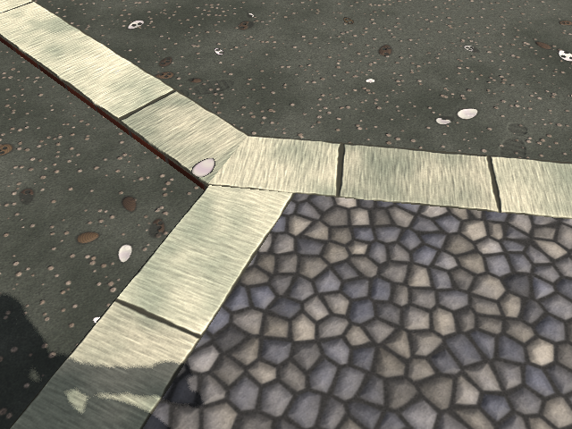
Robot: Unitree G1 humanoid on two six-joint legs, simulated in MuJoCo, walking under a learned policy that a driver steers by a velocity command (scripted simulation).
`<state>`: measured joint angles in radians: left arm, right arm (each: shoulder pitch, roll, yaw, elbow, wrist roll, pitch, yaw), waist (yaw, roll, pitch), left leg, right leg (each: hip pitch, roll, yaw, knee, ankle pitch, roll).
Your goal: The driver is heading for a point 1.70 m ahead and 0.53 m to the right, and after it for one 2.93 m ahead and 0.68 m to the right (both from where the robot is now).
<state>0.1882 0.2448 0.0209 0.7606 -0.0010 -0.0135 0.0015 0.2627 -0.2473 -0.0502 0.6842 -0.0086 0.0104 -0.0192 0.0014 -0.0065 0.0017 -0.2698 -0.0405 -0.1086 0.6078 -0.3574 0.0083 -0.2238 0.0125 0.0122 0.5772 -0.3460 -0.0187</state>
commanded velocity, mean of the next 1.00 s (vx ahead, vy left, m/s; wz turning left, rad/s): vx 0.43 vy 0.00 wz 0.01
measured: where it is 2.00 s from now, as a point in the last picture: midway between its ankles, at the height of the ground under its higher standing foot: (330, 244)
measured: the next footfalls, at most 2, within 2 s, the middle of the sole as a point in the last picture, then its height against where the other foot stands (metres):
right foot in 0.54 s outside the picture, level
left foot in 1.08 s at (254, 362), level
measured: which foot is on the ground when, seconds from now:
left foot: down 0.00-0.56, up 0.58-1.00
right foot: down 0.00-0.12, up 0.14-0.52, down 0.54-1.00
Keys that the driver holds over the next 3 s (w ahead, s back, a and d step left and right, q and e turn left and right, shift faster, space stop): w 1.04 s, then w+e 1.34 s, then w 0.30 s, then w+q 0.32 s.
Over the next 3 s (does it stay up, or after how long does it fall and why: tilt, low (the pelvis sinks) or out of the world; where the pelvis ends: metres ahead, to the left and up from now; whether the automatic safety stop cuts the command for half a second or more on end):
stays up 1.41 -0.47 0.01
